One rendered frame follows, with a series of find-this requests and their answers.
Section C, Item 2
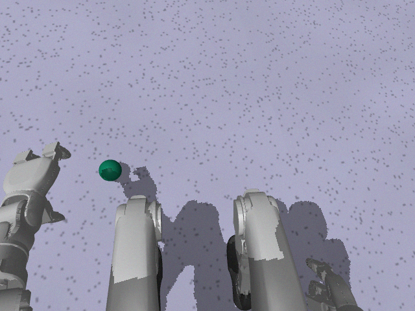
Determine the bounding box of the ball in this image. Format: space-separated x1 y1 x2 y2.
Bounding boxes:
99 159 122 181

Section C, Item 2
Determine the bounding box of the right robot hand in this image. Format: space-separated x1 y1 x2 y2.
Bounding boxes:
306 258 357 311

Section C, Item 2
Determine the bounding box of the right robot foot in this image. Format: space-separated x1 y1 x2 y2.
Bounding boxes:
227 235 251 311

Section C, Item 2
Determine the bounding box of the left robot arm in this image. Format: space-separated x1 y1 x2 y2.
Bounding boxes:
0 190 45 311

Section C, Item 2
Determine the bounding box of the left robot hand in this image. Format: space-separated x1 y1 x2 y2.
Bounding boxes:
3 141 71 224

